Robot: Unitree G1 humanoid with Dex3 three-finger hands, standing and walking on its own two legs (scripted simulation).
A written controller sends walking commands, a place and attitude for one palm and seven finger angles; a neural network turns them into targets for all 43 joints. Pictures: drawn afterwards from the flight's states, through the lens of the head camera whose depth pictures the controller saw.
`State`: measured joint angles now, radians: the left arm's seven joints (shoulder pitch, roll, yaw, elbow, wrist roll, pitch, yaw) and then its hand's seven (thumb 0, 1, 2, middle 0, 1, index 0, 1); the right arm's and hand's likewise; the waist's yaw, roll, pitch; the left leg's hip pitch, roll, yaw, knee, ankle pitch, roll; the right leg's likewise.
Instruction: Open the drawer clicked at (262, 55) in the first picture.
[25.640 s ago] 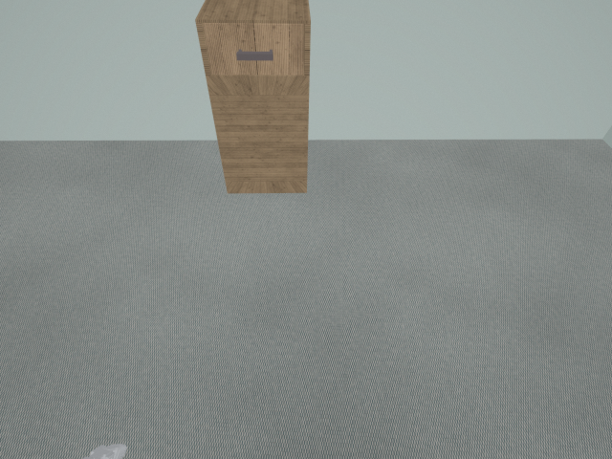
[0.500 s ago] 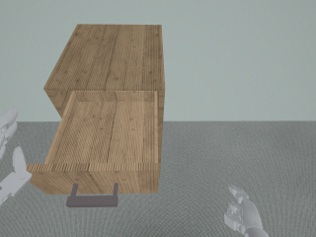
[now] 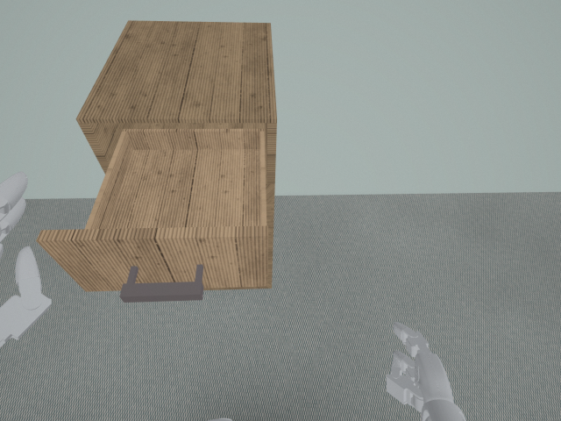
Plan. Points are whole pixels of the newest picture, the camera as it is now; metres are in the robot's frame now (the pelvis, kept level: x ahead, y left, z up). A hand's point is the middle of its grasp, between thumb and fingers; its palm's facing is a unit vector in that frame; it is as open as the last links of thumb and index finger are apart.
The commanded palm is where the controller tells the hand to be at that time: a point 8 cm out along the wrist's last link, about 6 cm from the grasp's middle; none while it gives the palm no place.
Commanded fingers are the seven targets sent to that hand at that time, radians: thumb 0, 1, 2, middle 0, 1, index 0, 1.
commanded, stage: step back with the hand held close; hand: left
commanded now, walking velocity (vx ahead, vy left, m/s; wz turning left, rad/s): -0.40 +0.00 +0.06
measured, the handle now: (165, 281) +0.33 +0.22 -0.06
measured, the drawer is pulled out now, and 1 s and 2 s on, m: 0.28 0.28 0.28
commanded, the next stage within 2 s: stop stepping back and stand still in 0.06 s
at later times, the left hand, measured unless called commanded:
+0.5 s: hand out of the picture +0.04 +0.23 +0.19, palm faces +0.47 -0.79 -0.41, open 7.4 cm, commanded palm -0.01 +0.27 +0.19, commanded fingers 0.00 0.90 0.90 -0.20 -0.30 -0.20 -0.30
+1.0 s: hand out of the picture +0.02 +0.23 +0.19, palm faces +0.43 -0.77 -0.48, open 7.4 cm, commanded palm -0.04 +0.26 +0.19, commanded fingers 0.00 0.90 0.90 -0.20 -0.30 -0.20 -0.30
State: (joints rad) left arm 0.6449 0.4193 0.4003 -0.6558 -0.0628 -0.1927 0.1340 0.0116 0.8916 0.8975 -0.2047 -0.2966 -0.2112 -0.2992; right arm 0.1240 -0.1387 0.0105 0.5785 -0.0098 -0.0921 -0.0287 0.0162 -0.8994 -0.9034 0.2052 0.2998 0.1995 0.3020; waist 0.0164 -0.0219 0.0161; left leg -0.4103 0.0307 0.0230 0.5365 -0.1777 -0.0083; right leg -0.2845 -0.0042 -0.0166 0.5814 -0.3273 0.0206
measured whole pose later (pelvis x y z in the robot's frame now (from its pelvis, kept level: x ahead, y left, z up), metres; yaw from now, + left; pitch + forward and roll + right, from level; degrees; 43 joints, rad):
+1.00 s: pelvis -0.15 -0.03 +0.01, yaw +4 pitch -1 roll +0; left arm 0.66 0.42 0.40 -0.62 -0.03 -0.21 0.16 0.01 0.89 0.90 -0.21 -0.30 -0.21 -0.30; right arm 0.27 -0.18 0.00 0.63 0.01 -0.13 -0.04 0.02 -0.90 -0.90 0.20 0.30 0.20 0.30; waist -0.02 -0.01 0.00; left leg -0.19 0.01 0.05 0.49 -0.28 0.03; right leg -0.36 0.00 -0.08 0.74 -0.39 0.00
